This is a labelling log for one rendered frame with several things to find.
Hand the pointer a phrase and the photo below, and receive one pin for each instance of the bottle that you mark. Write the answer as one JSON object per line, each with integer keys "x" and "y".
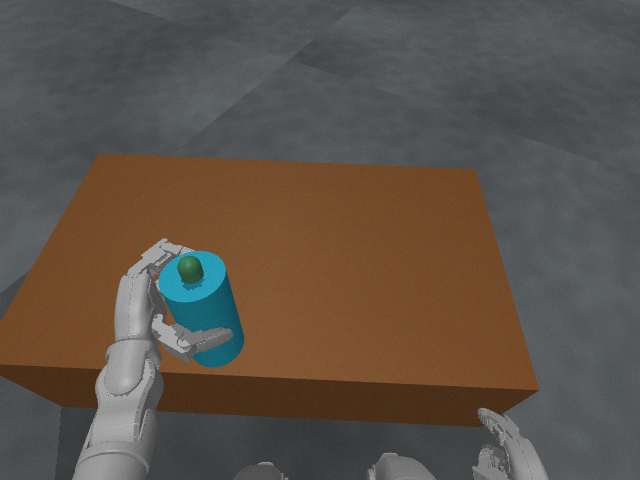
{"x": 197, "y": 290}

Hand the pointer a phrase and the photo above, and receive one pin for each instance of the right robot hand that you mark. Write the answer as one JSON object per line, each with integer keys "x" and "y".
{"x": 519, "y": 461}

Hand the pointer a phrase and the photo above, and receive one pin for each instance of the left robot arm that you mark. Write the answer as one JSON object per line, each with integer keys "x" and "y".
{"x": 121, "y": 438}

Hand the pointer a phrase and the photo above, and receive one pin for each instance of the left robot hand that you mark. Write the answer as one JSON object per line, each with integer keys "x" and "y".
{"x": 140, "y": 310}

